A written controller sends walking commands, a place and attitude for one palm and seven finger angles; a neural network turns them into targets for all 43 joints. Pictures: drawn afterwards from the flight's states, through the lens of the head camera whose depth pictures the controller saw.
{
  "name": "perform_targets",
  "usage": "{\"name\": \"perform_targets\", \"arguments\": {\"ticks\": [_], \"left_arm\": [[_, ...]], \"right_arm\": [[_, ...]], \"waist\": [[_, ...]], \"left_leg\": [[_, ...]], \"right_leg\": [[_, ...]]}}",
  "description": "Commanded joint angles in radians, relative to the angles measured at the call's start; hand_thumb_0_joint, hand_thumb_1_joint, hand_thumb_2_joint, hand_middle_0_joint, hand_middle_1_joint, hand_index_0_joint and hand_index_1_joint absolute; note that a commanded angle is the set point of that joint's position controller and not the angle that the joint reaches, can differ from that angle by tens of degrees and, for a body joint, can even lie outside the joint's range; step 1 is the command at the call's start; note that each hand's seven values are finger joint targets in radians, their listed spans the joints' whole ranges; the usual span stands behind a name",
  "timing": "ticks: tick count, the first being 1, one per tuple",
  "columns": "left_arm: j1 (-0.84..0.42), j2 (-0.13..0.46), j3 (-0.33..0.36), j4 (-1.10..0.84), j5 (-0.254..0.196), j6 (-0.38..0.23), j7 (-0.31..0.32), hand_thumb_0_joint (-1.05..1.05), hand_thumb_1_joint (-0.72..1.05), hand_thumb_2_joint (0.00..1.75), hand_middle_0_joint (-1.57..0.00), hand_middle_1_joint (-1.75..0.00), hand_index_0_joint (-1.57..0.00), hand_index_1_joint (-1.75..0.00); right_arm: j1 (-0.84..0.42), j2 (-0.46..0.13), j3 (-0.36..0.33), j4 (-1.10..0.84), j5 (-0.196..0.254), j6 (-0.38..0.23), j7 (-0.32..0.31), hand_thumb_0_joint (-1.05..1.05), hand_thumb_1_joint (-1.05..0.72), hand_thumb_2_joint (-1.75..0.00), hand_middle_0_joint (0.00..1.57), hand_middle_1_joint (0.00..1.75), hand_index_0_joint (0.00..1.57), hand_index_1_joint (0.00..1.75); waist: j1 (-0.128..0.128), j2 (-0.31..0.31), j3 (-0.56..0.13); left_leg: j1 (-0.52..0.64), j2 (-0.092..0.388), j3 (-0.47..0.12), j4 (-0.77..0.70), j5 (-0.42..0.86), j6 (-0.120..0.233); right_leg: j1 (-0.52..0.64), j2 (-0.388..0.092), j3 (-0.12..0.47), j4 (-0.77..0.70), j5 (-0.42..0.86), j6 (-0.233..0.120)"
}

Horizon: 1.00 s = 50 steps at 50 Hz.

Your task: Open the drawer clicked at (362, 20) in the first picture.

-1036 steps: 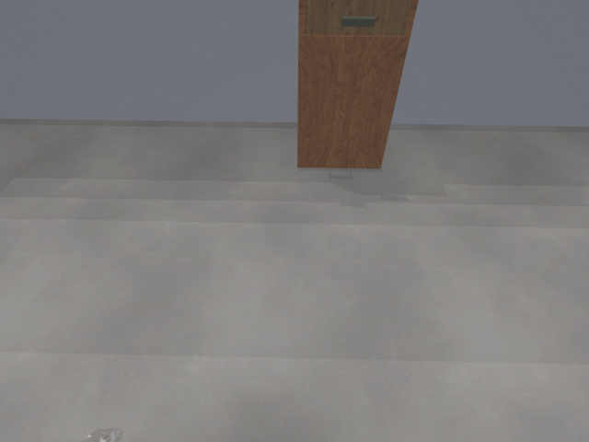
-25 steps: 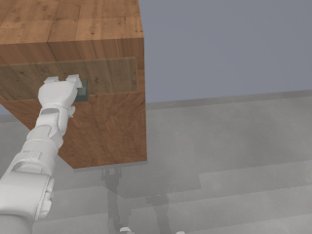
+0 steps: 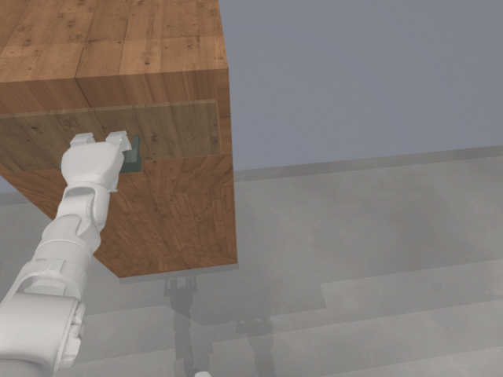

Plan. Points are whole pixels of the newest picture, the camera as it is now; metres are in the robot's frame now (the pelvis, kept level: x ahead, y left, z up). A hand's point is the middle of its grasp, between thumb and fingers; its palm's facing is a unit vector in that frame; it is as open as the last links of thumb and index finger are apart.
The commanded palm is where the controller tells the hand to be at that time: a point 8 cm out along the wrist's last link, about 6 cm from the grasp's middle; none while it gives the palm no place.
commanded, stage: pull the drawer open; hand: left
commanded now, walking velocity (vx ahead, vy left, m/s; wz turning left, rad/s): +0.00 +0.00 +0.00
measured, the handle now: (104, 153) +0.50 +0.25 +0.03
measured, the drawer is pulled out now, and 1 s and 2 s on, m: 0.00 0.14 0.26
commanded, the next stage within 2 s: none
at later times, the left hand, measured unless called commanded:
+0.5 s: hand (104, 213) +0.39 +0.23 +0.01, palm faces -0.03 -0.06 -1.00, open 5.9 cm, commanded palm +0.35 +0.23 +0.07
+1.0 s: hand (98, 254) +0.32 +0.23 +0.01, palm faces -0.01 -0.07 -1.00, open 5.9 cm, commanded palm +0.28 +0.23 +0.07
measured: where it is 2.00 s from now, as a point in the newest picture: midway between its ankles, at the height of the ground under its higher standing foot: outside the picture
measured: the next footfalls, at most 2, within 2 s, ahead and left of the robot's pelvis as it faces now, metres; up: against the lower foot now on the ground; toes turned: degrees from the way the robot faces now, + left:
none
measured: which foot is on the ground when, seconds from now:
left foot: down 0.00-1.00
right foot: down 0.00-1.00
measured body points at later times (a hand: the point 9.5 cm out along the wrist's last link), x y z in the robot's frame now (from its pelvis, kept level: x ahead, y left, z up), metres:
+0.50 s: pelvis +0.01 +0.00 +0.01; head +0.06 -0.01 +0.45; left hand +0.38 +0.23 +0.07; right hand +0.12 -0.26 -0.12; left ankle -0.01 +0.09 -0.70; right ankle -0.04 -0.11 -0.70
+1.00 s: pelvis +0.00 -0.01 +0.01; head +0.03 -0.03 +0.46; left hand +0.31 +0.23 +0.07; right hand +0.14 -0.26 -0.11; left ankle -0.01 +0.09 -0.70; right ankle -0.04 -0.11 -0.70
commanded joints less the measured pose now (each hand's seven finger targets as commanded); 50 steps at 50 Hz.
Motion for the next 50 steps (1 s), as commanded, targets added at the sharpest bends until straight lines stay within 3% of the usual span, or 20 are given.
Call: {"name": "perform_targets", "arguments": {"ticks": [1,2,5,6,12,13,15,16,19,26,28,30,33,34,36,39,43,46,48,50], "left_arm": [[-0.215,0.207,0.067,-0.223,-0.019,-0.005,0.032,0.00,0.90,0.90,-0.40,-1.35,-0.40,-1.35],[-0.224,0.185,0.047,-0.267,-0.021,-0.007,0.032,0.00,0.90,0.90,-0.40,-1.35,-0.40,-1.35],[-0.143,0.181,0.060,-0.313,-0.028,0.007,0.037,0.00,0.90,0.90,-0.40,-1.35,-0.40,-1.35],[-0.123,0.145,0.032,-0.309,-0.032,0.019,0.036,0.00,0.90,0.90,-0.40,-1.35,-0.40,-1.35],[-0.051,0.155,0.046,-0.375,-0.036,0.052,0.035,0.00,0.90,0.90,-0.40,-1.35,-0.40,-1.35],[-0.061,0.127,0.021,-0.409,-0.040,0.053,0.033,0.00,0.90,0.90,-0.40,-1.35,-0.40,-1.35],[-0.014,0.162,0.056,-0.429,-0.038,0.059,0.034,0.00,0.90,0.90,-0.40,-1.35,-0.40,-1.35],[0.011,0.115,0.023,-0.431,-0.043,0.067,0.031,0.00,0.90,0.90,-0.40,-1.35,-0.40,-1.35],[0.034,0.130,0.039,-0.487,-0.049,0.068,0.029,0.00,0.90,0.90,-0.40,-1.35,-0.40,-1.35],[0.154,0.075,0.009,-0.615,-0.056,0.077,0.032,0.00,0.90,0.90,-0.40,-1.35,-0.40,-1.35],[0.177,0.098,0.031,-0.618,-0.055,0.083,0.035,0.00,0.90,0.90,-0.40,-1.35,-0.40,-1.35],[0.172,0.099,0.028,-0.665,-0.049,0.082,0.039,0.00,0.90,0.90,-0.40,-1.35,-0.40,-1.35],[0.203,0.070,0.009,-0.673,-0.051,0.091,0.046,0.00,0.90,0.90,-0.40,-1.35,-0.40,-1.35],[0.209,0.104,0.039,-0.692,-0.051,0.091,0.047,0.00,0.90,0.90,-0.40,-1.35,-0.40,-1.35],[0.215,0.078,0.015,-0.705,-0.051,0.093,0.048,0.00,0.90,0.90,-0.40,-1.35,-0.40,-1.35],[0.261,0.114,0.053,-0.715,-0.059,0.091,0.048,0.00,0.90,0.90,-0.40,-1.35,-0.40,-1.35],[0.290,0.086,0.033,-0.738,-0.060,0.084,0.051,0.00,0.90,0.90,-0.40,-1.35,-0.40,-1.35],[0.332,0.082,0.036,-0.757,-0.062,0.079,0.055,0.00,0.90,0.90,-0.40,-1.35,-0.40,-1.35],[0.330,0.083,0.035,-0.769,-0.061,0.079,0.057,0.00,0.90,0.90,-0.40,-1.35,-0.40,-1.35],[0.341,0.110,0.061,-0.789,-0.056,0.076,0.059,0.00,0.90,0.90,-0.40,-1.35,-0.40,-1.35]], "right_arm": [[0.078,-0.156,-0.057,-0.088,-0.003,-0.008,-0.001,0.00,-0.90,-0.90,0.20,0.30,0.20,0.30],[0.066,-0.154,-0.057,-0.092,-0.002,-0.008,0.003,0.00,-0.90,-0.90,0.20,0.30,0.20,0.30],[0.049,-0.154,-0.060,-0.099,0.001,-0.005,0.007,0.00,-0.90,-0.90,0.20,0.30,0.20,0.30],[0.043,-0.152,-0.060,-0.101,0.001,-0.003,0.007,0.00,-0.90,-0.90,0.20,0.30,0.20,0.30],[0.002,-0.149,-0.054,-0.112,0.008,-0.002,0.006,0.00,-0.90,-0.90,0.20,0.30,0.20,0.30],[-0.003,-0.149,-0.056,-0.116,0.006,-0.004,0.006,0.00,-0.90,-0.90,0.20,0.30,0.20,0.30],[-0.019,-0.146,-0.052,-0.124,0.008,-0.002,0.004,0.00,-0.90,-0.90,0.20,0.30,0.20,0.30],[-0.024,-0.143,-0.053,-0.129,0.009,-0.004,0.004,0.00,-0.90,-0.90,0.20,0.30,0.20,0.30],[-0.046,-0.145,-0.051,-0.140,0.007,-0.007,0.002,0.00,-0.90,-0.90,0.20,0.30,0.20,0.30],[-0.095,-0.133,-0.047,-0.164,0.005,-0.023,0.006,0.00,-0.90,-0.90,0.20,0.30,0.20,0.30],[-0.109,-0.133,-0.043,-0.164,0.005,-0.026,0.004,0.00,-0.90,-0.90,0.20,0.30,0.20,0.30],[-0.130,-0.129,-0.039,-0.168,0.006,-0.029,0.002,0.00,-0.90,-0.90,0.20,0.30,0.20,0.30],[-0.140,-0.127,-0.040,-0.169,0.004,-0.036,0.001,0.00,-0.90,-0.90,0.20,0.30,0.20,0.30],[-0.143,-0.132,-0.038,-0.169,0.002,-0.037,-0.001,0.00,-0.90,-0.90,0.20,0.30,0.20,0.30],[-0.154,-0.126,-0.036,-0.172,0.003,-0.041,-0.003,0.00,-0.90,-0.90,0.20,0.30,0.20,0.30],[-0.171,-0.129,-0.032,-0.172,0.002,-0.046,-0.007,0.00,-0.90,-0.90,0.20,0.30,0.20,0.30],[-0.190,-0.120,-0.029,-0.178,0.004,-0.055,-0.011,0.00,-0.90,-0.90,0.20,0.30,0.20,0.30],[-0.198,-0.117,-0.029,-0.185,0.003,-0.063,-0.011,0.00,-0.90,-0.90,0.20,0.30,0.20,0.30],[-0.204,-0.117,-0.028,-0.183,0.002,-0.067,-0.012,0.00,-0.90,-0.90,0.20,0.30,0.20,0.30],[-0.220,-0.116,-0.023,-0.184,0.003,-0.068,-0.013,0.00,-0.90,-0.90,0.20,0.30,0.20,0.30]], "waist": [[0.057,0.028,-0.401],[0.055,0.049,-0.409],[0.065,0.020,-0.408],[0.056,0.009,-0.370],[0.071,-0.005,-0.334],[0.064,0.005,-0.342],[0.079,0.002,-0.351],[0.072,-0.012,-0.321],[0.079,-0.014,-0.330],[0.092,0.003,-0.319],[0.096,-0.023,-0.291],[0.099,0.000,-0.305],[0.096,-0.006,-0.269],[0.103,-0.017,-0.288],[0.099,-0.007,-0.271],[0.113,-0.019,-0.269],[0.112,-0.037,-0.234],[0.122,-0.010,-0.232],[0.119,-0.029,-0.228],[0.132,-0.023,-0.250]], "left_leg": [[0.402,-0.019,-0.043,-0.033,0.599,0.004],[0.419,-0.016,-0.044,-0.038,0.608,0.002],[0.434,-0.012,-0.047,-0.041,0.645,0.004],[0.425,-0.014,-0.046,-0.044,0.633,0.005],[0.420,-0.018,-0.044,-0.066,0.610,0.005],[0.438,-0.017,-0.046,-0.067,0.619,0.005],[0.442,-0.019,-0.044,-0.070,0.628,0.005],[0.437,-0.019,-0.047,-0.071,0.622,0.005],[0.452,-0.017,-0.052,-0.075,0.627,0.005],[0.481,-0.018,-0.054,-0.073,0.649,0.003],[0.453,-0.022,-0.051,-0.078,0.603,0.002],[0.465,-0.024,-0.051,-0.081,0.595,0.001],[0.460,-0.027,-0.049,-0.084,0.551,0.001],[0.457,-0.026,-0.050,-0.087,0.555,0.001],[0.454,-0.032,-0.049,-0.088,0.533,0.001],[0.437,-0.037,-0.043,-0.096,0.491,0.001],[0.417,-0.043,-0.039,-0.102,0.437,0.002],[0.420,-0.046,-0.039,-0.106,0.421,0.001],[0.412,-0.048,-0.038,-0.105,0.404,0.002],[0.415,-0.047,-0.036,-0.109,0.403,-0.001]], "right_leg": [[0.137,0.018,-0.010,-0.056,0.509,-0.013],[0.131,0.017,-0.010,-0.059,0.507,-0.012],[0.153,0.017,-0.007,-0.064,0.531,-0.009],[0.151,0.017,-0.010,-0.070,0.529,-0.010],[0.180,0.012,-0.011,-0.081,0.528,-0.011],[0.181,0.010,-0.012,-0.082,0.530,-0.012],[0.201,0.009,-0.007,-0.081,0.541,-0.011],[0.193,0.010,-0.014,-0.083,0.531,-0.011],[0.205,0.007,-0.012,-0.087,0.523,-0.014],[0.208,0.004,-0.015,-0.083,0.536,-0.012],[0.219,0.004,-0.013,-0.085,0.527,-0.012],[0.217,0.001,-0.009,-0.085,0.527,-0.011],[0.206,0.002,-0.015,-0.091,0.492,-0.014],[0.230,0.001,-0.010,-0.089,0.500,-0.016],[0.224,0.000,-0.010,-0.088,0.499,-0.016],[0.251,-0.002,-0.002,-0.095,0.497,-0.018],[0.245,-0.003,-0.002,-0.099,0.476,-0.015],[0.244,-0.003,0.000,-0.098,0.456,-0.018],[0.245,-0.005,0.002,-0.100,0.453,-0.015],[0.256,-0.006,0.009,-0.097,0.456,-0.016]]}}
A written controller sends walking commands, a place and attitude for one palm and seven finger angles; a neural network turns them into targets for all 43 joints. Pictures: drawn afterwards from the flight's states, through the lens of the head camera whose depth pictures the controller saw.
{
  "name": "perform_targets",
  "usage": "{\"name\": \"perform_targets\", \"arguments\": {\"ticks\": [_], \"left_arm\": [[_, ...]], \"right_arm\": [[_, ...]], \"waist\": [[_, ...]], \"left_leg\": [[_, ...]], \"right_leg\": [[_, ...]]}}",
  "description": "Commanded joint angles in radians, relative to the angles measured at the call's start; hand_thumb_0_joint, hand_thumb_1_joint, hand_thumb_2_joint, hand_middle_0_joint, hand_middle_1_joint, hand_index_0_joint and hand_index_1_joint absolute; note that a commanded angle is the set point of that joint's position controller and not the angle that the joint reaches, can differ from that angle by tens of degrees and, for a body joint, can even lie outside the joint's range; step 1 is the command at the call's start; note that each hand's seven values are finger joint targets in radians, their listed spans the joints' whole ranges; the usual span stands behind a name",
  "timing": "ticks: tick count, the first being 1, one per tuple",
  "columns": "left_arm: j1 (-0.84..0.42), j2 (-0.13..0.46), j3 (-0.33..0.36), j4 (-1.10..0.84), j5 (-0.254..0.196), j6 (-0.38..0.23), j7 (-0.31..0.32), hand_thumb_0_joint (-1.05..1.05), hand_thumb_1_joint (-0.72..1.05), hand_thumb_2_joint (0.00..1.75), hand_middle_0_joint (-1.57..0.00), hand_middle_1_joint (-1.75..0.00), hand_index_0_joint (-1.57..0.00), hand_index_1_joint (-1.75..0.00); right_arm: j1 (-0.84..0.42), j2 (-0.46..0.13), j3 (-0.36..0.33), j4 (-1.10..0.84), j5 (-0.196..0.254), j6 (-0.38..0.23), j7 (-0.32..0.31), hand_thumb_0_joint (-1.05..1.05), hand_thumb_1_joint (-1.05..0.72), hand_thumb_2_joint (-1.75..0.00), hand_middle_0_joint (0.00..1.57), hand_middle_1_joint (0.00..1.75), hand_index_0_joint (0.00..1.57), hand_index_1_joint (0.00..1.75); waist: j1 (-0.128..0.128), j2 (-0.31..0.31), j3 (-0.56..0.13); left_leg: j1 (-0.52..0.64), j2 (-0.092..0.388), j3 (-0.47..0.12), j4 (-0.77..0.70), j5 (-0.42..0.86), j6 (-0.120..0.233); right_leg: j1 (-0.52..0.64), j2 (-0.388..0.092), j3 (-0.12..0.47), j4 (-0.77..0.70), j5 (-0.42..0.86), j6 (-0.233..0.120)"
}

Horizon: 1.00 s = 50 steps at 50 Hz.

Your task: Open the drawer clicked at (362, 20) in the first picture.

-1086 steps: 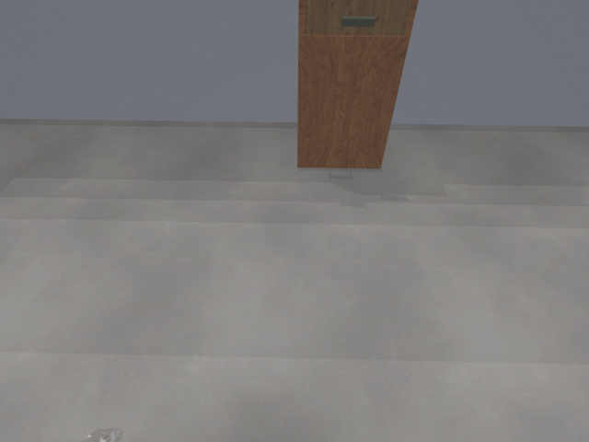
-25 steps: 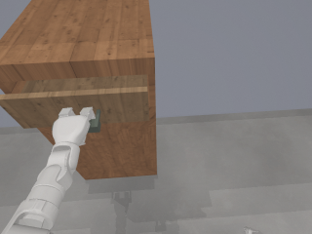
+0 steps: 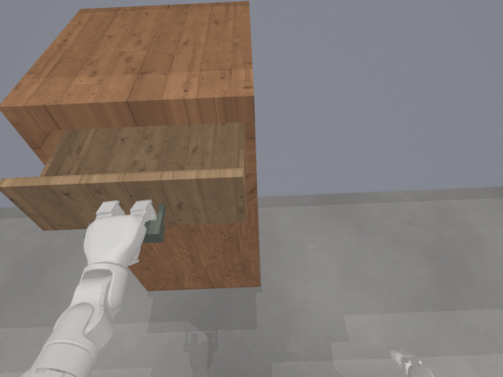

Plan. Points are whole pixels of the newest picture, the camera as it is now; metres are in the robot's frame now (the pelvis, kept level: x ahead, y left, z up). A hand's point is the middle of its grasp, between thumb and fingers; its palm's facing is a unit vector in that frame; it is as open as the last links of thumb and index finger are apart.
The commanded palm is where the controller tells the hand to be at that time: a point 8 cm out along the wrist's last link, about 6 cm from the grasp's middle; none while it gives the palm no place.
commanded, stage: pull the drawer open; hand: left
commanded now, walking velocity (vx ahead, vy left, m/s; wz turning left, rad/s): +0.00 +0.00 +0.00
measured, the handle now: (129, 221) +0.37 +0.24 +0.02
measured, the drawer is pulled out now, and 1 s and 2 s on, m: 0.14 0.26 0.30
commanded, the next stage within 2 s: open the thumb to release the handle in 1.88 s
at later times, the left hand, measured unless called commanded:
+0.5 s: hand (121, 289) +0.26 +0.22 +0.00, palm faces +0.01 -0.09 -1.00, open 6.0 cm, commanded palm +0.23 +0.23 +0.06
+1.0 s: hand (112, 328) +0.20 +0.22 +0.00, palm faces +0.01 -0.10 -0.99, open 6.1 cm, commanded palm +0.17 +0.23 +0.06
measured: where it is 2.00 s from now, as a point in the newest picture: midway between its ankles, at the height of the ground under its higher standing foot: outside the picture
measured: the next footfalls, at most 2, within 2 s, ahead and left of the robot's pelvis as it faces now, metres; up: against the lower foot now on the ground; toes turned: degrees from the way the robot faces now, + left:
none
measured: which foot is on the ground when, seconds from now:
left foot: down 0.00-1.00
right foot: down 0.00-1.00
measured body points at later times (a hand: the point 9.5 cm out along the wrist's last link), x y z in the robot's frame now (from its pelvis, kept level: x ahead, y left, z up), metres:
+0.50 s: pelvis +0.00 +0.00 +0.00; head +0.02 -0.03 +0.45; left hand +0.25 +0.23 +0.06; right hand +0.17 -0.25 -0.11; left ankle +0.00 +0.10 -0.71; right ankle -0.04 -0.10 -0.71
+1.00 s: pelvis -0.01 -0.01 -0.01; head +0.01 -0.04 +0.44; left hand +0.19 +0.22 +0.06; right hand +0.19 -0.24 -0.11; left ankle +0.00 +0.10 -0.71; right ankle -0.04 -0.10 -0.71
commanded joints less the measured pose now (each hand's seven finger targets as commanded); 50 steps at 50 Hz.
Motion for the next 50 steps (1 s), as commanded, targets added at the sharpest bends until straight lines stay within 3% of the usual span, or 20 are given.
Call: {"name": "perform_targets", "arguments": {"ticks": [1,2,3,7,8,10,18,23,25,26,30,31,35,36,38,40,41,44,48,50], "left_arm": [[-0.180,0.182,0.123,-0.247,-0.020,0.006,0.056,0.00,0.90,0.90,-0.40,-1.35,-0.40,-1.35],[-0.152,0.197,0.143,-0.248,-0.017,0.007,0.058,0.00,0.90,0.90,-0.40,-1.35,-0.40,-1.35],[-0.133,0.179,0.127,-0.249,-0.020,0.010,0.058,0.00,0.90,0.90,-0.40,-1.35,-0.40,-1.35],[-0.089,0.184,0.138,-0.319,-0.020,0.008,0.064,0.00,0.90,0.90,-0.40,-1.35,-0.40,-1.35],[-0.052,0.157,0.118,-0.340,-0.027,0.008,0.065,0.00,0.90,0.90,-0.40,-1.35,-0.40,-1.35],[-0.006,0.195,0.161,-0.360,-0.025,0.009,0.070,0.00,0.90,0.90,-0.40,-1.35,-0.40,-1.35],[0.136,0.169,0.157,-0.450,-0.022,0.022,0.090,0.00,0.90,0.90,-0.40,-1.35,-0.40,-1.35],[0.152,0.157,0.148,-0.471,-0.017,0.031,0.095,0.00,0.90,0.90,-0.40,-1.35,-0.40,-1.35],[0.130,0.181,0.163,-0.492,-0.010,0.031,0.096,0.00,0.90,0.90,-0.40,-1.35,-0.40,-1.35],[0.139,0.154,0.139,-0.479,-0.017,0.034,0.093,0.00,0.90,0.90,-0.40,-1.35,-0.40,-1.35],[0.155,0.179,0.162,-0.503,-0.015,0.029,0.087,0.00,0.90,0.90,-0.40,-1.35,-0.40,-1.35],[0.189,0.157,0.147,-0.505,-0.019,0.028,0.086,0.00,0.90,0.90,-0.40,-1.35,-0.40,-1.35],[0.293,0.166,0.171,-0.556,-0.024,0.021,0.082,0.00,0.90,0.90,-0.40,-1.35,-0.40,-1.35],[0.319,0.139,0.148,-0.560,-0.029,0.022,0.082,0.00,0.90,0.90,-0.40,-1.35,-0.40,-1.35],[0.368,0.135,0.151,-0.591,-0.029,0.017,0.085,0.00,0.90,0.90,-0.40,-1.35,-0.40,-1.35],[0.417,0.174,0.199,-0.617,-0.024,0.011,0.091,0.00,0.90,0.90,-0.40,-1.35,-0.40,-1.35],[0.435,0.136,0.157,-0.632,-0.025,0.012,0.093,0.00,0.90,0.90,-0.40,-1.35,-0.40,-1.35],[0.450,0.136,0.162,-0.678,-0.018,0.009,0.108,0.00,0.90,0.90,-0.40,-1.35,-0.40,-1.35],[0.460,0.126,0.152,-0.683,-0.015,0.010,0.124,0.00,0.90,0.90,-0.40,-1.35,-0.40,-1.35],[0.445,0.154,0.179,-0.697,-0.008,0.007,0.132,0.00,0.90,0.90,-0.40,-1.35,-0.40,-1.35]], "right_arm": [[-0.063,-0.126,-0.040,-0.140,-0.005,-0.043,-0.007,0.00,-0.90,-0.90,0.20,0.30,0.20,0.30],[-0.077,-0.123,-0.036,-0.142,-0.002,-0.043,-0.006,0.00,-0.90,-0.90,0.20,0.30,0.20,0.30],[-0.079,-0.124,-0.038,-0.144,-0.003,-0.045,-0.005,0.00,-0.90,-0.90,0.20,0.30,0.20,0.30],[-0.098,-0.123,-0.035,-0.152,-0.006,-0.051,-0.001,0.00,-0.90,-0.90,0.20,0.30,0.20,0.30],[-0.097,-0.121,-0.038,-0.158,-0.006,-0.057,0.001,0.00,-0.90,-0.90,0.20,0.30,0.20,0.30],[-0.111,-0.122,-0.033,-0.155,-0.009,-0.057,0.003,0.00,-0.90,-0.90,0.20,0.30,0.20,0.30],[-0.144,-0.115,-0.032,-0.167,-0.014,-0.070,0.010,0.00,-0.90,-0.90,0.20,0.30,0.20,0.30],[-0.161,-0.111,-0.025,-0.170,-0.016,-0.073,0.005,0.00,-0.90,-0.90,0.20,0.30,0.20,0.30],[-0.180,-0.112,-0.019,-0.167,-0.019,-0.071,0.003,0.00,-0.90,-0.90,0.20,0.30,0.20,0.30],[-0.169,-0.109,-0.021,-0.169,-0.017,-0.073,0.001,0.00,-0.90,-0.90,0.20,0.30,0.20,0.30],[-0.196,-0.106,-0.012,-0.170,-0.018,-0.074,-0.001,0.00,-0.90,-0.90,0.20,0.30,0.20,0.30],[-0.189,-0.101,-0.017,-0.172,-0.017,-0.077,-0.001,0.00,-0.90,-0.90,0.20,0.30,0.20,0.30],[-0.214,-0.100,-0.009,-0.187,-0.022,-0.078,0.007,0.00,-0.90,-0.90,0.20,0.30,0.20,0.30],[-0.207,-0.097,-0.012,-0.192,-0.021,-0.080,0.009,0.00,-0.90,-0.90,0.20,0.30,0.20,0.30],[-0.213,-0.095,-0.011,-0.200,-0.024,-0.082,0.016,0.00,-0.90,-0.90,0.20,0.30,0.20,0.30],[-0.225,-0.097,-0.008,-0.202,-0.028,-0.079,0.020,0.00,-0.90,-0.90,0.20,0.30,0.20,0.30],[-0.219,-0.095,-0.009,-0.209,-0.028,-0.080,0.023,0.00,-0.90,-0.90,0.20,0.30,0.20,0.30],[-0.215,-0.099,-0.012,-0.212,-0.034,-0.078,0.031,0.00,-0.90,-0.90,0.20,0.30,0.20,0.30],[-0.213,-0.097,-0.012,-0.217,-0.036,-0.078,0.032,0.00,-0.90,-0.90,0.20,0.30,0.20,0.30],[-0.220,-0.100,-0.007,-0.214,-0.040,-0.075,0.031,0.00,-0.90,-0.90,0.20,0.30,0.20,0.30]], "waist": [[0.030,-0.019,-0.264],[0.043,-0.037,-0.269],[0.036,-0.026,-0.242],[0.046,-0.023,-0.262],[0.047,-0.019,-0.260],[0.056,-0.034,-0.278],[0.059,-0.019,-0.223],[0.058,-0.036,-0.201],[0.064,-0.022,-0.212],[0.055,-0.026,-0.186],[0.074,-0.018,-0.209],[0.070,-0.008,-0.194],[0.093,-0.022,-0.212],[0.083,-0.034,-0.188],[0.091,-0.027,-0.181],[0.103,-0.033,-0.200],[0.091,-0.017,-0.172],[0.084,0.005,-0.174],[0.073,-0.031,-0.147],[0.083,-0.023,-0.175]], "left_leg": [[0.232,-0.029,-0.027,-0.050,0.399,0.016],[0.225,-0.031,-0.026,-0.053,0.390,0.014],[0.221,-0.032,-0.025,-0.053,0.379,0.014],[0.233,-0.029,-0.027,-0.054,0.390,0.011],[0.235,-0.030,-0.026,-0.052,0.394,0.013],[0.241,-0.028,-0.026,-0.050,0.413,0.012],[0.240,-0.028,-0.026,-0.046,0.400,0.008],[0.231,-0.031,-0.030,-0.049,0.355,0.007],[0.245,-0.031,-0.030,-0.051,0.347,0.006],[0.234,-0.033,-0.029,-0.050,0.333,0.008],[0.241,-0.034,-0.031,-0.057,0.327,0.005],[0.244,-0.034,-0.029,-0.053,0.333,0.007],[0.241,-0.035,-0.030,-0.053,0.356,0.003],[0.234,-0.034,-0.032,-0.050,0.353,0.006],[0.231,-0.033,-0.030,-0.050,0.345,0.005],[0.230,-0.034,-0.029,-0.043,0.357,0.003],[0.219,-0.035,-0.032,-0.042,0.344,0.003],[0.232,-0.027,-0.037,-0.031,0.347,0.001],[0.210,-0.029,-0.040,-0.017,0.290,0.004],[0.215,-0.032,-0.043,-0.013,0.286,0.001]], "right_leg": [[0.082,0.009,0.013,-0.074,0.480,-0.004],[0.087,0.010,0.017,-0.075,0.473,-0.002],[0.079,0.009,0.017,-0.078,0.470,-0.002],[0.083,0.009,0.018,-0.071,0.474,-0.003],[0.091,0.007,0.018,-0.071,0.485,-0.003],[0.104,0.006,0.022,-0.066,0.513,-0.002],[0.081,0.006,0.021,-0.062,0.500,-0.003],[0.066,0.006,0.020,-0.064,0.455,-0.003],[0.060,0.005,0.028,-0.066,0.438,-0.003],[0.057,0.004,0.022,-0.069,0.432,-0.003],[0.070,0.002,0.031,-0.069,0.427,-0.003],[0.067,0.003,0.029,-0.071,0.436,-0.005],[0.092,0.000,0.036,-0.064,0.473,-0.005],[0.083,0.001,0.032,-0.064,0.475,-0.004],[0.079,0.000,0.031,-0.063,0.464,-0.004],[0.090,-0.001,0.044,-0.057,0.485,-0.006],[0.073,0.000,0.037,-0.052,0.469,-0.007],[0.040,0.004,0.028,-0.044,0.421,-0.011],[0.005,0.003,0.026,-0.040,0.384,-0.006],[0.002,0.003,0.038,-0.032,0.374,-0.009]]}}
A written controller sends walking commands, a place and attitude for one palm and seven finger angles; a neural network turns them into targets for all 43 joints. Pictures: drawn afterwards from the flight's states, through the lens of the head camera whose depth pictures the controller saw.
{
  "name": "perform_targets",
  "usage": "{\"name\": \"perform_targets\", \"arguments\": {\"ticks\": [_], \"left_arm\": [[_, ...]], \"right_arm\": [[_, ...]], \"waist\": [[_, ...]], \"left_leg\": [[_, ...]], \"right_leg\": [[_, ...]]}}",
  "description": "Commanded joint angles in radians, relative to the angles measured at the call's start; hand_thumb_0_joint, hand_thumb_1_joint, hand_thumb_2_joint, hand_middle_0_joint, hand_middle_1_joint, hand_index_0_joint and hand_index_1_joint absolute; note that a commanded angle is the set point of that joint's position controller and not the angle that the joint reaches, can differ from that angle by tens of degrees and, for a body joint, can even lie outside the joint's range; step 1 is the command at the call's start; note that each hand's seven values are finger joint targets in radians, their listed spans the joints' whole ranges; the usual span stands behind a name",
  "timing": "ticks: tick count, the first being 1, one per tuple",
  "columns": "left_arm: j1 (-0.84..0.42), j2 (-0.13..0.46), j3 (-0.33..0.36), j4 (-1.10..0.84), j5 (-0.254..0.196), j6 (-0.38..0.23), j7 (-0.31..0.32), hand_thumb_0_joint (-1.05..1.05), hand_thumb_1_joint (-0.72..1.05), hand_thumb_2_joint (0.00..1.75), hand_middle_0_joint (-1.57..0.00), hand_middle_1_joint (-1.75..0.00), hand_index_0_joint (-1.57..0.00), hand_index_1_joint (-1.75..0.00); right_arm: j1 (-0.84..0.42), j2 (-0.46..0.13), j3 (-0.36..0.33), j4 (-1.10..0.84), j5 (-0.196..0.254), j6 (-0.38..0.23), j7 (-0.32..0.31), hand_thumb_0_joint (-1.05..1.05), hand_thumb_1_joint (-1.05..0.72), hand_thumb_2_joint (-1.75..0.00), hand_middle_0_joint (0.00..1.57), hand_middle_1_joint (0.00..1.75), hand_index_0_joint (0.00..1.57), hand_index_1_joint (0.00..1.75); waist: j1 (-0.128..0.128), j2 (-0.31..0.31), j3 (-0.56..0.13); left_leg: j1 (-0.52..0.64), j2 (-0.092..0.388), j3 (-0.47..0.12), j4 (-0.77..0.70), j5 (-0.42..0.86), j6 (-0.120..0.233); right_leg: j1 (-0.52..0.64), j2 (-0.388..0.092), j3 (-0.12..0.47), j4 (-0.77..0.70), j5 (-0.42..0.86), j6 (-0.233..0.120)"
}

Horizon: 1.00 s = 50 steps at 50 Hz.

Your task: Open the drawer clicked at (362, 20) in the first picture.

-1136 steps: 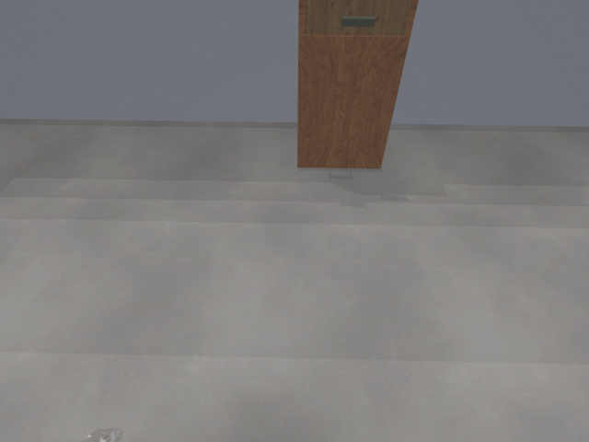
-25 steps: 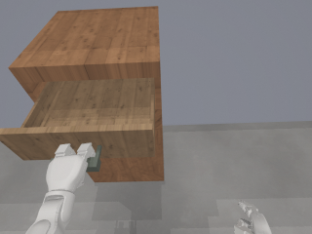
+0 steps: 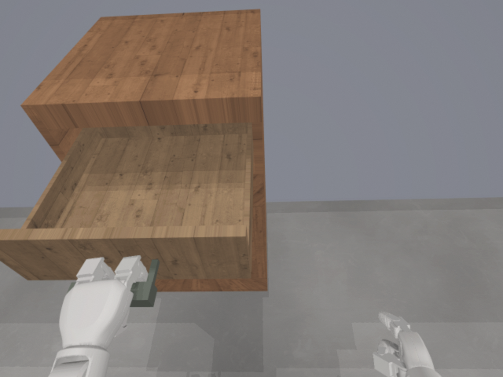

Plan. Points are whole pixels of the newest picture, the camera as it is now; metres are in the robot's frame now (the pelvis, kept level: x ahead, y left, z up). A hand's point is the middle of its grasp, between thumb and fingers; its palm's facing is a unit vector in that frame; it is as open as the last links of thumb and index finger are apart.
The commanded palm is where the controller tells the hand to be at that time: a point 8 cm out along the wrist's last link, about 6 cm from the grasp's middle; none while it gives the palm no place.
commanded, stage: pull the drawer open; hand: left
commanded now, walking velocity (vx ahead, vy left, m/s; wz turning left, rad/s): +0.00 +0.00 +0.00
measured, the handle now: (117, 280) +0.26 +0.24 +0.03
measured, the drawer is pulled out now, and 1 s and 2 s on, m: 0.26 0.30 0.30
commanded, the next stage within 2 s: open the thumb to release the handle in 0.88 s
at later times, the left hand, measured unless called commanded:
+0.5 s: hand (109, 344) +0.17 +0.23 +0.01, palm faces +0.00 -0.11 -0.99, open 6.1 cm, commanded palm +0.12 +0.23 +0.07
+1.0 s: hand (107, 348) +0.16 +0.23 +0.01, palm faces +0.00 -0.10 -0.99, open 6.2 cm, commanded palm +0.14 +0.24 +0.07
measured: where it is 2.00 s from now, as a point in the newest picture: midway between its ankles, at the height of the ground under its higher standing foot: outside the picture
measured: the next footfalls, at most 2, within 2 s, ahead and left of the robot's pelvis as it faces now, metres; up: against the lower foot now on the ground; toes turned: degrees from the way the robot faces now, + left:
none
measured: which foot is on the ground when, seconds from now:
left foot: down 0.00-1.00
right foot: down 0.00-1.00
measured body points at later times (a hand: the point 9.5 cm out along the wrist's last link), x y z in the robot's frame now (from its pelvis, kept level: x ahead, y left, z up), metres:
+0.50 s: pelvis +0.00 -0.01 -0.01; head +0.02 -0.04 +0.44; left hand +0.16 +0.23 +0.07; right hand +0.20 -0.23 -0.10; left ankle +0.01 +0.11 -0.70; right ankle -0.03 -0.09 -0.70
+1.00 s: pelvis +0.01 +0.00 -0.02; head +0.04 -0.04 +0.43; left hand +0.16 +0.23 +0.07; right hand +0.21 -0.23 -0.11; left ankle +0.01 +0.11 -0.70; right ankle -0.03 -0.09 -0.70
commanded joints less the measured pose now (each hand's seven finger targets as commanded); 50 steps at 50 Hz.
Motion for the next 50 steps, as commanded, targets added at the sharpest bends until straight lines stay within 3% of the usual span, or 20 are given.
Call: {"name": "perform_targets", "arguments": {"ticks": [1,2,10,11,15,19,20,21,25,26,28,32,35,36,39,40,46,48,49,50], "left_arm": [[-0.048,0.139,0.137,-0.241,-0.009,0.014,0.077,0.00,0.90,0.90,-0.40,-1.35,-0.40,-1.35],[-0.043,0.156,0.152,-0.254,-0.010,0.011,0.078,0.00,0.90,0.90,-0.40,-1.35,-0.40,-1.35],[0.123,0.170,0.178,-0.294,-0.031,0.005,0.066,0.00,0.90,0.90,-0.40,-1.35,-0.40,-1.35],[0.149,0.147,0.157,-0.297,-0.033,0.004,0.066,0.00,0.90,0.90,-0.40,-1.35,-0.40,-1.35],[0.231,0.168,0.185,-0.343,-0.037,-0.012,0.068,0.00,0.90,0.90,-0.40,-1.35,-0.40,-1.35],[0.270,0.188,0.216,-0.366,-0.036,-0.028,0.083,0.00,0.90,0.90,-0.40,-1.35,-0.40,-1.35],[0.300,0.188,0.222,-0.362,-0.030,-0.029,0.088,0.00,0.90,0.90,-0.40,-1.35,-0.40,-1.35],[0.310,0.154,0.185,-0.365,-0.029,-0.029,0.088,0.00,0.90,0.90,-0.40,-1.35,-0.40,-1.35],[0.402,0.187,0.228,-0.372,-0.041,-0.020,0.093,0.00,0.90,0.90,-0.40,-1.35,-0.40,-1.35],[0.404,0.165,0.203,-0.384,-0.041,-0.018,0.093,0.00,0.90,0.90,-0.40,-1.35,-0.40,-1.35],[0.452,0.167,0.206,-0.407,-0.043,-0.016,0.098,0.00,0.90,0.90,-0.40,-1.35,-0.40,-1.35],[0.518,0.176,0.221,-0.424,-0.054,-0.018,0.102,0.00,0.90,0.90,-0.40,-1.35,-0.40,-1.35],[0.559,0.170,0.221,-0.451,-0.054,-0.017,0.113,0.00,0.90,0.90,-0.40,-1.35,-0.40,-1.35],[0.551,0.147,0.194,-0.443,-0.050,-0.014,0.116,0.00,0.90,0.90,-0.40,-1.35,-0.40,-1.35],[0.527,0.162,0.215,-0.438,-0.049,-0.015,0.122,0.00,0.90,0.90,-0.40,-1.35,-0.40,-1.35],[0.527,0.171,0.221,-0.442,-0.047,-0.019,0.125,0.00,0.90,0.90,-0.40,-1.35,-0.40,-1.35],[0.525,0.168,0.226,-0.426,-0.045,-0.019,0.133,0.00,0.90,0.90,-0.40,-1.35,-0.40,-1.35],[0.554,0.167,0.228,-0.428,-0.046,-0.021,0.136,0.00,0.90,0.90,-0.40,-1.35,-0.40,-1.35],[0.225,0.202,0.230,-0.410,-0.023,-0.012,0.136,0.00,0.90,0.90,-0.40,-1.35,-0.40,-1.35],[0.183,0.225,0.273,-0.435,-0.016,-0.022,0.145,0.00,0.83,0.87,-0.40,-1.34,-0.40,-1.34]], "right_arm": [[-0.131,-0.094,-0.029,-0.170,-0.001,-0.044,-0.002,0.00,-0.90,-0.90,0.20,0.30,0.20,0.30],[-0.134,-0.095,-0.027,-0.169,-0.005,-0.045,0.001,0.00,-0.90,-0.90,0.20,0.30,0.20,0.30],[-0.151,-0.093,-0.015,-0.187,-0.004,-0.040,0.008,0.00,-0.90,-0.90,0.20,0.30,0.20,0.30],[-0.142,-0.089,-0.020,-0.190,-0.002,-0.042,0.010,0.00,-0.90,-0.90,0.20,0.30,0.20,0.30],[-0.148,-0.092,-0.015,-0.204,-0.009,-0.041,0.025,0.00,-0.90,-0.90,0.20,0.30,0.20,0.30],[-0.141,-0.097,-0.018,-0.215,-0.010,-0.036,0.027,0.00,-0.90,-0.90,0.20,0.30,0.20,0.30],[-0.145,-0.094,-0.014,-0.217,-0.014,-0.035,0.032,0.00,-0.90,-0.90,0.20,0.30,0.20,0.30],[-0.137,-0.093,-0.018,-0.219,-0.010,-0.035,0.037,0.00,-0.90,-0.90,0.20,0.30,0.20,0.30],[-0.143,-0.098,-0.012,-0.232,-0.010,-0.029,0.045,0.00,-0.90,-0.90,0.20,0.30,0.20,0.30],[-0.140,-0.098,-0.015,-0.237,-0.007,-0.027,0.045,0.00,-0.90,-0.90,0.20,0.30,0.20,0.30],[-0.135,-0.098,-0.016,-0.246,-0.007,-0.029,0.052,0.00,-0.90,-0.90,0.20,0.30,0.20,0.30],[-0.136,-0.102,-0.015,-0.253,-0.007,-0.025,0.062,0.00,-0.90,-0.90,0.20,0.30,0.20,0.30],[-0.129,-0.104,-0.016,-0.262,-0.009,-0.022,0.071,0.00,-0.90,-0.90,0.20,0.30,0.20,0.30],[-0.124,-0.102,-0.020,-0.258,-0.007,-0.020,0.072,0.00,-0.90,-0.90,0.20,0.30,0.20,0.30],[-0.120,-0.104,-0.023,-0.262,-0.007,-0.018,0.070,0.00,-0.90,-0.90,0.20,0.30,0.20,0.30],[-0.117,-0.104,-0.020,-0.265,-0.013,-0.019,0.073,0.00,-0.90,-0.90,0.20,0.30,0.20,0.30],[-0.105,-0.099,-0.023,-0.256,-0.006,-0.019,0.067,0.00,-0.90,-0.90,0.20,0.30,0.20,0.30],[-0.108,-0.097,-0.022,-0.259,-0.006,-0.019,0.068,0.00,-0.90,-0.90,0.20,0.30,0.20,0.30],[-0.095,-0.116,-0.018,-0.222,-0.015,-0.009,0.056,0.00,-0.90,-0.90,0.20,0.30,0.20,0.30],[-0.101,-0.109,-0.026,-0.228,-0.025,-0.012,0.046,0.00,-0.90,-0.90,0.20,0.30,0.20,0.30]], "waist": [[0.032,-0.012,-0.174],[0.038,-0.029,-0.197],[0.061,-0.027,-0.181],[0.054,-0.028,-0.163],[0.069,-0.027,-0.172],[0.064,-0.017,-0.150],[0.077,-0.009,-0.164],[0.062,0.005,-0.138],[0.083,-0.029,-0.163],[0.074,-0.012,-0.141],[0.082,0.019,-0.164],[0.087,-0.017,-0.172],[0.090,0.003,-0.192],[0.076,-0.001,-0.163],[0.068,-0.030,-0.161],[0.075,-0.038,-0.187],[0.067,-0.023,-0.184],[0.076,-0.016,-0.195],[-0.006,-0.049,-0.153],[0.031,-0.025,-0.197]], "left_leg": [[0.194,-0.034,-0.046,-0.055,0.302,0.015],[0.197,-0.035,-0.044,-0.049,0.308,0.014],[0.177,-0.039,-0.043,-0.043,0.322,0.016],[0.171,-0.035,-0.043,-0.042,0.326,0.018],[0.170,-0.037,-0.043,-0.029,0.324,0.016],[0.140,-0.038,-0.044,-0.018,0.290,0.016],[0.150,-0.040,-0.044,-0.012,0.298,0.015],[0.144,-0.036,-0.043,-0.007,0.298,0.017],[0.126,-0.038,-0.044,0.007,0.317,0.014],[0.110,-0.036,-0.044,0.004,0.308,0.017],[0.129,-0.028,-0.042,0.012,0.344,0.017],[0.117,-0.027,-0.048,0.028,0.382,0.015],[0.131,-0.020,-0.052,0.039,0.432,0.014],[0.116,-0.017,-0.053,0.039,0.423,0.016],[0.105,-0.019,-0.057,0.042,0.387,0.015],[0.118,-0.022,-0.056,0.049,0.387,0.014],[0.112,-0.022,-0.053,0.057,0.401,0.016],[0.112,-0.020,-0.052,0.058,0.411,0.016],[0.097,-0.029,-0.066,0.072,0.342,0.016],[0.124,-0.034,-0.061,0.066,0.313,0.015]], "right_leg": [[-0.010,0.000,0.027,-0.100,0.403,0.002],[-0.006,-0.003,0.031,-0.098,0.417,0.004],[0.017,-0.008,0.053,-0.092,0.466,0.003],[0.013,-0.007,0.044,-0.088,0.472,0.004],[-0.002,-0.010,0.060,-0.083,0.460,0.002],[-0.019,-0.009,0.067,-0.078,0.437,-0.002],[-0.030,-0.008,0.069,-0.070,0.426,-0.004],[-0.046,-0.007,0.057,-0.065,0.423,-0.004],[-0.030,-0.009,0.077,-0.054,0.464,-0.002],[-0.028,-0.009,0.066,-0.050,0.464,-0.001],[-0.037,-0.008,0.061,-0.041,0.461,-0.003],[-0.040,-0.010,0.078,-0.027,0.512,0.000],[-0.049,-0.011,0.079,-0.012,0.526,-0.001],[-0.058,-0.010,0.062,-0.009,0.520,0.000],[-0.071,-0.007,0.068,-0.014,0.491,-0.001],[-0.082,-0.009,0.079,-0.009,0.487,0.000],[-0.071,-0.009,0.066,-0.002,0.520,0.003],[-0.062,-0.009,0.062,0.001,0.525,0.003],[-0.138,-0.011,0.063,-0.003,0.489,0.005],[-0.127,-0.008,0.072,-0.008,0.457,0.004]]}}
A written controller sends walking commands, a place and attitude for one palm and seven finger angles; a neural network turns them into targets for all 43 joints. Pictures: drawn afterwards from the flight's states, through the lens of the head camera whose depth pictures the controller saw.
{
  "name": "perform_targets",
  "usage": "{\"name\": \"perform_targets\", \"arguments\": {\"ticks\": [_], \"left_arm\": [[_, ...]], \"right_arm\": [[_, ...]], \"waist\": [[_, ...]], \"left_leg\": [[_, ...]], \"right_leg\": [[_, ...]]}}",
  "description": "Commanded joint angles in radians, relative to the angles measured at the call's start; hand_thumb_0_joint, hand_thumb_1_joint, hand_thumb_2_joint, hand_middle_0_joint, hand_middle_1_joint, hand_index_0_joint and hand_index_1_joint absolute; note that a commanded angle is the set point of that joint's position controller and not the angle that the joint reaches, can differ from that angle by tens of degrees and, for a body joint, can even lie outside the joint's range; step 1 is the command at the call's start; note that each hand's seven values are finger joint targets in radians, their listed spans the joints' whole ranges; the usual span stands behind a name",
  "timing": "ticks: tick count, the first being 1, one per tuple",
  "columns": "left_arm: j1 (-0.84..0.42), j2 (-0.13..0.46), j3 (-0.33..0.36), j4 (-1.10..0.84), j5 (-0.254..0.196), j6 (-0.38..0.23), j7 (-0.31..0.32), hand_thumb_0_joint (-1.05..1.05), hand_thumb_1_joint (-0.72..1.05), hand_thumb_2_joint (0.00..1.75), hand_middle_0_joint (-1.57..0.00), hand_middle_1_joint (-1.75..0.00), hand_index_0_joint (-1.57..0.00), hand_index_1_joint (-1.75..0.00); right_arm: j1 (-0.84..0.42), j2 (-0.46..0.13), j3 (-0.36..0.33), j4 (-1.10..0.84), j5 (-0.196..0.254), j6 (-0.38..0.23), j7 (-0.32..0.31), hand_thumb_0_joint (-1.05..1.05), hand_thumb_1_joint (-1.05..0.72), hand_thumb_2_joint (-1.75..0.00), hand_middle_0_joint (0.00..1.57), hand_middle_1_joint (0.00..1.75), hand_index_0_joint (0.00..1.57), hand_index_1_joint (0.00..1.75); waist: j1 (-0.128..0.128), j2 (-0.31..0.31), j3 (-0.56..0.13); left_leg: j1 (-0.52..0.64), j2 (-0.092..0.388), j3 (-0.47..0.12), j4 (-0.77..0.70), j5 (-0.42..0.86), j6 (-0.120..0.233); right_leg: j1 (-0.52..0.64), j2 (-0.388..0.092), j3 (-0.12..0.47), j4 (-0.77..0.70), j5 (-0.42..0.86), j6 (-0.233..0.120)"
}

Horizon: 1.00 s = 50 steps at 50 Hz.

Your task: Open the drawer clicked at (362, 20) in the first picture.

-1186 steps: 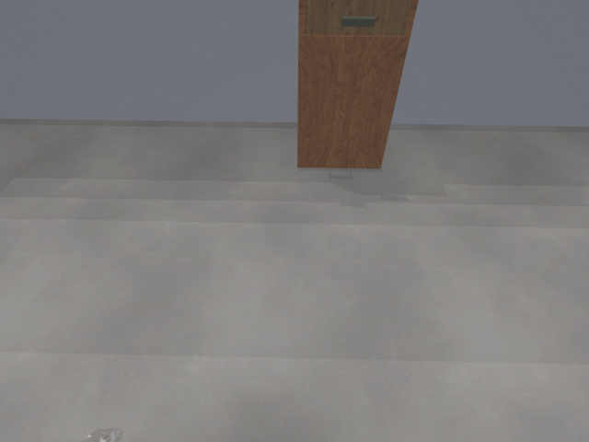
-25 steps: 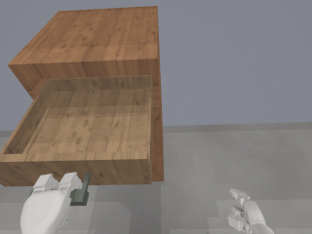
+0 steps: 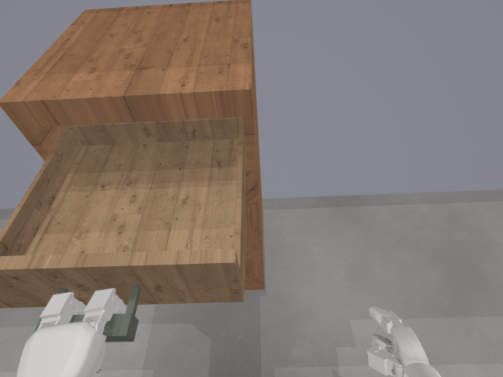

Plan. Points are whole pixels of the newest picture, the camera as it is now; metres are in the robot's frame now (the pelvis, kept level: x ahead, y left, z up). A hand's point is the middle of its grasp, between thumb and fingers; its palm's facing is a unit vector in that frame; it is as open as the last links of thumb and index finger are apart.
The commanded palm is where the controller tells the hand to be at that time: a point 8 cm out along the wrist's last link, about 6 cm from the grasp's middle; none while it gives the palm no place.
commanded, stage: open the thumb to release the handle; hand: left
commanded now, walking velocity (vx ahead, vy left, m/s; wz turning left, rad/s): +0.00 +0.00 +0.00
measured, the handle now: (93, 311) +0.20 +0.25 +0.05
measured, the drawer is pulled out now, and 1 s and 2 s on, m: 0.30 0.30 0.30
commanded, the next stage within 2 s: lift the hand off the handle in 0.48 s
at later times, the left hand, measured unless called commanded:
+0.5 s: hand (87, 350) +0.16 +0.24 +0.03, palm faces +0.00 -0.11 -0.99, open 12.4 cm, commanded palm +0.14 +0.24 +0.08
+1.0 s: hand (88, 346) +0.16 +0.24 +0.03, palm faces +0.03 -0.11 -0.99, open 13.6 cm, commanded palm +0.14 +0.24 +0.10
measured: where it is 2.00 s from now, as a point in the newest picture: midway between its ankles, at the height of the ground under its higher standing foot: outside the picture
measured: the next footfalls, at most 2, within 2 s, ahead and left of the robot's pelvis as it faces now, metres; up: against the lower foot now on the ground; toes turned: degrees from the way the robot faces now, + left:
none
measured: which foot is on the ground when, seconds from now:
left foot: down 0.00-1.00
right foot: down 0.00-1.00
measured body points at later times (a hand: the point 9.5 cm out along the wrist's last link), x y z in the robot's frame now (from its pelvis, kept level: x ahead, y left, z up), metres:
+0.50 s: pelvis -0.02 -0.01 +0.01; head +0.00 -0.04 +0.46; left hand +0.15 +0.24 +0.09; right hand +0.20 -0.22 -0.08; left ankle -0.01 +0.11 -0.69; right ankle -0.04 -0.09 -0.69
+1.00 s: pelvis -0.03 +0.00 +0.01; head -0.01 -0.03 +0.46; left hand +0.16 +0.24 +0.09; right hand +0.18 -0.21 -0.09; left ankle -0.01 +0.11 -0.69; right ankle -0.04 -0.09 -0.69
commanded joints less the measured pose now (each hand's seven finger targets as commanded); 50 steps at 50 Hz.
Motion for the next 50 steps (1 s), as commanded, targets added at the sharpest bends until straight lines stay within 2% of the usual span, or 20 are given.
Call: {"name": "perform_targets", "arguments": {"ticks": [1,4,5,6,11,15,16,19,21,28,29,34,35,39,40,43,45,46,49,50], "left_arm": [[-0.085,0.159,0.193,-0.105,0.022,0.024,0.078,0.00,0.76,0.84,-0.39,-1.34,-0.39,-1.34],[-0.161,0.152,0.174,-0.095,-0.001,0.036,0.062,0.00,0.55,0.75,-0.38,-1.31,-0.38,-1.31],[-0.175,0.166,0.183,-0.090,0.000,0.039,0.054,0.00,0.48,0.72,-0.37,-1.30,-0.37,-1.30],[-0.167,0.128,0.132,-0.075,-0.002,0.045,0.040,0.00,0.41,0.69,-0.36,-1.30,-0.36,-1.30],[-0.256,0.126,0.080,-0.025,0.010,0.060,-0.021,0.00,0.06,0.54,-0.34,-1.26,-0.34,-1.26],[-0.280,0.182,0.130,-0.002,0.011,0.046,-0.054,0.00,-0.22,0.42,-0.32,-1.23,-0.32,-1.23],[-0.291,0.144,0.090,0.002,0.005,0.041,-0.062,0.00,-0.29,0.39,-0.32,-1.22,-0.32,-1.22],[-0.310,0.161,0.115,0.009,0.000,0.019,-0.068,0.00,-0.50,0.30,-0.30,-1.20,-0.30,-1.20],[-0.321,0.150,0.104,0.014,-0.005,0.005,-0.067,0.00,-0.50,0.30,-0.30,-1.20,-0.30,-1.20],[-0.333,0.163,0.130,0.020,0.006,-0.022,-0.036,0.00,-0.50,0.30,-0.30,-1.20,-0.30,-1.20],[-0.305,0.122,0.099,0.040,0.004,-0.015,-0.035,0.00,-0.50,0.30,-0.30,-1.20,-0.30,-1.20],[-0.371,0.136,0.093,0.020,0.015,-0.002,-0.019,0.00,-0.50,0.30,-0.30,-1.20,-0.30,-1.20],[-0.373,0.147,0.101,0.025,0.019,0.003,-0.016,0.00,-0.50,0.30,-0.30,-1.20,-0.30,-1.20],[-0.421,0.146,0.087,0.052,0.019,0.023,-0.020,0.00,-0.50,0.30,-0.30,-1.20,-0.30,-1.20],[-0.447,0.155,0.091,0.047,0.021,0.023,-0.019,0.00,-0.50,0.30,-0.30,-1.20,-0.30,-1.20],[-0.454,0.115,0.047,0.053,0.023,0.030,-0.023,0.00,-0.50,0.30,-0.30,-1.20,-0.30,-1.20],[-0.473,0.160,0.080,0.032,0.022,0.035,-0.028,0.00,-0.50,0.30,-0.30,-1.20,-0.30,-1.20],[-0.487,0.139,0.053,0.009,0.017,0.034,-0.031,0.00,-0.50,0.30,-0.30,-1.20,-0.30,-1.20],[-0.476,0.177,0.085,-0.034,0.001,0.037,-0.044,0.00,-0.50,0.30,-0.30,-1.20,-0.30,-1.20],[-0.508,0.179,0.080,-0.057,-0.001,0.033,-0.047,0.00,-0.50,0.30,-0.30,-1.20,-0.30,-1.20]], "right_arm": [[-0.109,-0.099,-0.042,-0.144,-0.005,-0.048,-0.032,0.00,-0.90,-0.90,0.20,0.30,0.20,0.30],[-0.115,-0.102,-0.042,-0.142,0.005,-0.051,-0.046,0.00,-0.90,-0.90,0.20,0.30,0.20,0.30],[-0.122,-0.101,-0.038,-0.132,0.003,-0.051,-0.050,0.00,-0.90,-0.90,0.20,0.30,0.20,0.30],[-0.119,-0.097,-0.039,-0.131,0.008,-0.052,-0.056,0.00,-0.90,-0.90,0.20,0.30,0.20,0.30],[-0.143,-0.090,-0.021,-0.119,0.012,-0.055,-0.075,0.00,-0.90,-0.90,0.20,0.30,0.20,0.30],[-0.155,-0.086,-0.007,-0.109,0.011,-0.063,-0.087,0.00,-0.90,-0.90,0.20,0.30,0.20,0.30],[-0.155,-0.085,-0.010,-0.110,0.013,-0.065,-0.089,0.00,-0.90,-0.90,0.20,0.30,0.20,0.30],[-0.151,-0.087,-0.014,-0.104,0.011,-0.071,-0.089,0.00,-0.90,-0.90,0.20,0.30,0.20,0.30],[-0.148,-0.085,-0.016,-0.104,0.011,-0.075,-0.089,0.00,-0.90,-0.90,0.20,0.30,0.20,0.30],[-0.141,-0.088,-0.029,-0.095,0.009,-0.082,-0.086,0.00,-0.90,-0.90,0.20,0.30,0.20,0.30],[-0.137,-0.089,-0.031,-0.097,0.007,-0.082,-0.080,0.00,-0.90,-0.90,0.20,0.30,0.20,0.30],[-0.135,-0.095,-0.033,-0.096,0.009,-0.077,-0.077,0.00,-0.90,-0.90,0.20,0.30,0.20,0.30],[-0.138,-0.093,-0.031,-0.096,0.007,-0.076,-0.077,0.00,-0.90,-0.90,0.20,0.30,0.20,0.30],[-0.139,-0.095,-0.030,-0.090,0.016,-0.073,-0.088,0.00,-0.90,-0.90,0.20,0.30,0.20,0.30],[-0.140,-0.093,-0.026,-0.087,0.012,-0.073,-0.088,0.00,-0.90,-0.90,0.20,0.30,0.20,0.30],[-0.134,-0.088,-0.031,-0.085,0.017,-0.076,-0.091,0.00,-0.90,-0.90,0.20,0.30,0.20,0.30],[-0.141,-0.090,-0.023,-0.087,0.016,-0.073,-0.092,0.00,-0.90,-0.90,0.20,0.30,0.20,0.30],[-0.146,-0.086,-0.027,-0.089,0.020,-0.075,-0.095,0.00,-0.90,-0.90,0.20,0.30,0.20,0.30],[-0.157,-0.085,-0.018,-0.094,0.023,-0.079,-0.100,0.00,-0.90,-0.90,0.20,0.30,0.20,0.30],[-0.160,-0.082,-0.012,-0.096,0.019,-0.082,-0.100,0.00,-0.90,-0.90,0.20,0.30,0.20,0.30]], "waist": [[0.023,-0.024,-0.120],[0.017,-0.040,-0.138],[0.028,-0.042,-0.167],[0.019,-0.044,-0.143],[0.018,-0.084,-0.067],[0.044,-0.065,-0.081],[0.028,-0.053,-0.038],[0.031,-0.038,-0.053],[0.027,-0.048,-0.031],[0.032,-0.020,-0.077],[0.026,-0.031,-0.078],[0.016,-0.031,-0.096],[0.025,-0.049,-0.106],[0.010,-0.049,-0.073],[0.018,-0.058,-0.094],[0.012,-0.033,-0.087],[0.022,-0.053,-0.110],[0.016,-0.038,-0.099],[0.026,-0.003,-0.100],[0.024,-0.024,-0.102]], "left_leg": [[0.215,-0.044,-0.066,-0.054,0.365,0.026],[0.226,-0.048,-0.066,-0.069,0.348,0.026],[0.242,-0.051,-0.063,-0.073,0.354,0.025],[0.232,-0.049,-0.062,-0.083,0.348,0.030],[0.224,-0.050,-0.061,-0.127,0.283,0.035],[0.236,-0.059,-0.055,-0.147,0.273,0.031],[0.227,-0.057,-0.058,-0.153,0.261,0.034],[0.240,-0.056,-0.060,-0.158,0.265,0.032],[0.231,-0.057,-0.062,-0.160,0.242,0.033],[0.226,-0.060,-0.061,-0.146,0.258,0.030],[0.223,-0.058,-0.061,-0.143,0.265,0.029],[0.218,-0.055,-0.064,-0.140,0.250,0.029],[0.222,-0.056,-0.063,-0.137,0.248,0.029],[0.214,-0.052,-0.067,-0.148,0.224,0.031],[0.223,-0.053,-0.066,-0.150,0.221,0.030],[0.241,-0.050,-0.066,-0.156,0.225,0.032],[0.252,-0.052,-0.067,-0.164,0.230,0.030],[0.259,-0.052,-0.066,-0.170,0.228,0.033],[0.288,-0.050,-0.068,-0.191,0.239,0.032],[0.299,-0.051,-0.069,-0.191,0.235,0.032]], "right_leg": [[-0.002,-0.017,0.029,-0.138,0.516,0.014],[0.021,-0.021,0.035,-0.161,0.507,0.016],[0.033,-0.023,0.049,-0.166,0.515,0.017],[0.052,-0.023,0.032,-0.173,0.527,0.021],[0.061,-0.028,0.028,-0.228,0.443,0.029],[0.105,-0.034,0.055,-0.258,0.431,0.030],[0.093,-0.034,0.047,-0.265,0.427,0.029],[0.100,-0.031,0.048,-0.275,0.413,0.026],[0.085,-0.032,0.046,-0.282,0.380,0.029],[0.081,-0.029,0.046,-0.262,0.403,0.024],[0.077,-0.028,0.039,-0.257,0.411,0.022],[0.058,-0.025,0.027,-0.243,0.379,0.020],[0.054,-0.027,0.030,-0.244,0.369,0.023],[0.046,-0.024,0.030,-0.259,0.335,0.022],[0.046,-0.027,0.027,-0.256,0.322,0.025],[0.040,-0.022,0.021,-0.261,0.318,0.022],[0.063,-0.025,0.027,-0.269,0.316,0.023],[0.067,-0.025,0.029,-0.275,0.316,0.022],[0.091,-0.027,0.027,-0.294,0.305,0.018],[0.082,-0.030,0.026,-0.298,0.291,0.022]]}}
